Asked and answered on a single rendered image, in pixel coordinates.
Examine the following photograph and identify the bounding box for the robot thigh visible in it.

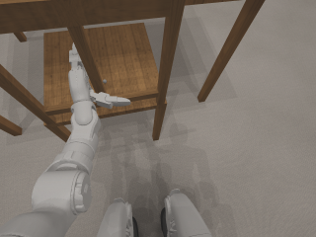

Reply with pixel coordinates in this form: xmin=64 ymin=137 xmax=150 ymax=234
xmin=97 ymin=201 xmax=133 ymax=237
xmin=164 ymin=193 xmax=212 ymax=237

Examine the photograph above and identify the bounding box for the left robot upper arm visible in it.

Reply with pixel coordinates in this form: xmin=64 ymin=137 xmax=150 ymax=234
xmin=0 ymin=170 xmax=92 ymax=237

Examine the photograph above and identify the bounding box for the robot left hand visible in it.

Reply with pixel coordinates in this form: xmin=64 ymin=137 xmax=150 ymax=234
xmin=68 ymin=43 xmax=131 ymax=109

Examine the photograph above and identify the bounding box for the right robot thigh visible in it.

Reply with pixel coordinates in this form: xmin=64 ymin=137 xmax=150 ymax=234
xmin=164 ymin=193 xmax=212 ymax=237

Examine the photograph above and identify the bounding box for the chair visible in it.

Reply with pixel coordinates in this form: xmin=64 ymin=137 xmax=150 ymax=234
xmin=0 ymin=0 xmax=186 ymax=142

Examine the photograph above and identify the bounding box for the robot left forearm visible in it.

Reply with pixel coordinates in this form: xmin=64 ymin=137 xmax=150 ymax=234
xmin=31 ymin=101 xmax=101 ymax=209

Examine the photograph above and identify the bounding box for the left robot thigh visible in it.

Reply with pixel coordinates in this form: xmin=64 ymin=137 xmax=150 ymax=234
xmin=97 ymin=201 xmax=133 ymax=237

